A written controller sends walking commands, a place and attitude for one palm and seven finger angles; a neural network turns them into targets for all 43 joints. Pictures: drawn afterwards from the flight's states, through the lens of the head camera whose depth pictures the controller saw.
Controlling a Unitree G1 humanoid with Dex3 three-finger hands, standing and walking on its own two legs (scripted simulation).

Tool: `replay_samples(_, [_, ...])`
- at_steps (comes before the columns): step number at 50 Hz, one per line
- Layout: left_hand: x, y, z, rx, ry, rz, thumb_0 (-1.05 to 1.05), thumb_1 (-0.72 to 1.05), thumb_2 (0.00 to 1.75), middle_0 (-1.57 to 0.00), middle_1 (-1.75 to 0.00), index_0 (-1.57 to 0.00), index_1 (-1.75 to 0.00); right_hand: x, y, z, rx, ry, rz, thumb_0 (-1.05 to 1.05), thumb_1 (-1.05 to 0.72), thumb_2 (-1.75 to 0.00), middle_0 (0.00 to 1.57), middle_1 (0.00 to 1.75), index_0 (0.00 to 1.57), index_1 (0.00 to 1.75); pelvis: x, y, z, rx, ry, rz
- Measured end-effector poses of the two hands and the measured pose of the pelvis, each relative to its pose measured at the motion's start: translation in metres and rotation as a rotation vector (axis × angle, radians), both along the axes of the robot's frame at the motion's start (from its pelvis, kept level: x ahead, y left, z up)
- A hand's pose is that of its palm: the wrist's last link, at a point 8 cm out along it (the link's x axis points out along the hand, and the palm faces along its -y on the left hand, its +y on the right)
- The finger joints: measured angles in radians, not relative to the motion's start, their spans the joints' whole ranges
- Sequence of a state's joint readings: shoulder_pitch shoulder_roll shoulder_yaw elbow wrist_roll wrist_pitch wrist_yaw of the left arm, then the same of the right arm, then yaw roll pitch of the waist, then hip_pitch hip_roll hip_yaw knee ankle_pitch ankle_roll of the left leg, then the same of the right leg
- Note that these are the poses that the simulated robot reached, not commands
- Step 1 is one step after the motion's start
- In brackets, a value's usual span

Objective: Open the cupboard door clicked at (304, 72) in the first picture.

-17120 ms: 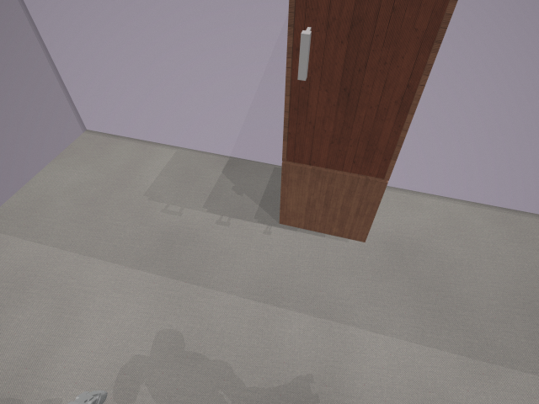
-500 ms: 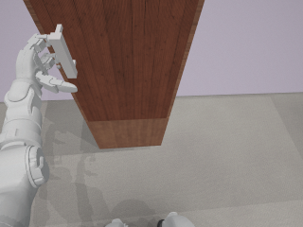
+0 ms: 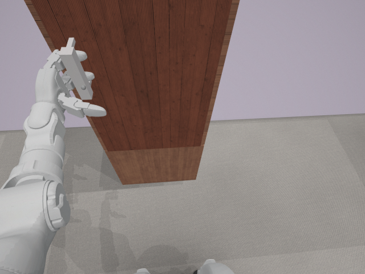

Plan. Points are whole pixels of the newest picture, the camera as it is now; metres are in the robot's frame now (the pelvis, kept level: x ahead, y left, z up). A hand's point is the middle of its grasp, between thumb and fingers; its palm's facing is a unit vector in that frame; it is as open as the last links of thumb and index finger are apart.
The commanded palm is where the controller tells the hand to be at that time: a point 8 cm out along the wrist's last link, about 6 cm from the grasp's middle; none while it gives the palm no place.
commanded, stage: slide the fingers in behind the handle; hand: left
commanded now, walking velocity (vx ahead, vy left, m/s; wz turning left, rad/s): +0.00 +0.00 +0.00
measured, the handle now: (79, 69) +0.55 +0.20 +0.11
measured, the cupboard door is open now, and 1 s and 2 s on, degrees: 0 0 35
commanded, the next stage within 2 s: close the thumb around the handle in 0.22 s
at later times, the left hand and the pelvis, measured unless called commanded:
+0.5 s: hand (86, 86) +0.50 +0.18 +0.11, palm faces +0.02 -1.00 -0.02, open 13.2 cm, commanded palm +0.47 +0.23 +0.11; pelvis +0.00 +0.00 +0.00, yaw +0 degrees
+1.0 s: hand (87, 85) +0.50 +0.18 +0.11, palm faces +0.03 -1.00 -0.02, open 5.9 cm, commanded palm +0.47 +0.22 +0.11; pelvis +0.00 +0.00 +0.00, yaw +1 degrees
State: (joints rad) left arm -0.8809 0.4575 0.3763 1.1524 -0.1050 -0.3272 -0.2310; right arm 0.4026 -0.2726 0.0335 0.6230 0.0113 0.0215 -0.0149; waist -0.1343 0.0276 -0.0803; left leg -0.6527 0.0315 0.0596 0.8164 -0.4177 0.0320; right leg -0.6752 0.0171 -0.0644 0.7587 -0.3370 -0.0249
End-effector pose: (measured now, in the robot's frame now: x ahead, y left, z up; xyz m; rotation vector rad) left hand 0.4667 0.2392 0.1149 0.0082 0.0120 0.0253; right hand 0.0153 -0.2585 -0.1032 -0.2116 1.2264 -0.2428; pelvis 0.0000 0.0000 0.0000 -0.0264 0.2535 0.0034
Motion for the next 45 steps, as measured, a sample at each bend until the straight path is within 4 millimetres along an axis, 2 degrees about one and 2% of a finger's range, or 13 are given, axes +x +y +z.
replay_samples(7, [-0.002, 0.000, -0.001, 0.009, 0.010, -0.004, -0.01, -0.50, 0.30, -0.30, -1.20, -0.30, -1.20, -0.004, -0.006, 0.000, -0.014, 0.009, 0.008, 0.00, -0.90, -0.90, 0.20, 0.30, 0.20, 0.30, -0.003, -0.002, -0.001, 0.000, 0.000, 0.010])
replay_samples(18, [0.006, -0.005, -0.001, 0.004, 0.009, -0.008, -0.01, -0.50, 0.30, -0.30, -1.20, -0.30, -1.20, -0.016, -0.008, 0.001, -0.025, 0.030, -0.007, 0.00, -0.90, -0.90, 0.20, 0.30, 0.20, 0.30, -0.005, -0.002, -0.002, 0.000, 0.012, 0.005])
replay_samples(23, [0.007, -0.005, -0.001, 0.008, 0.009, -0.007, -0.01, -0.43, 0.33, -0.30, -1.21, -0.31, -1.21, -0.021, -0.005, 0.001, -0.017, 0.042, -0.017, 0.00, -0.90, -0.90, 0.20, 0.30, 0.20, 0.30, -0.004, -0.002, -0.001, 0.000, 0.014, 0.001])
replay_samples(30, [0.007, -0.006, -0.003, 0.006, 0.017, -0.004, -0.01, -0.16, 0.45, -0.32, -1.24, -0.33, -1.24, -0.022, -0.002, -0.001, -0.006, 0.052, -0.017, 0.00, -0.90, -0.90, 0.20, 0.30, 0.20, 0.30, -0.002, -0.001, -0.001, 0.000, 0.014, 0.002])
replay_samples(45, [0.006, -0.006, -0.001, 0.011, 0.006, 0.007, 0.00, 0.63, 0.78, -0.37, -1.32, -0.35, -1.32, -0.006, -0.001, -0.002, 0.003, 0.028, -0.001, 0.00, -0.90, -0.90, 0.20, 0.30, 0.20, 0.30, 0.002, 0.001, 0.000, 0.000, 0.009, 0.005])
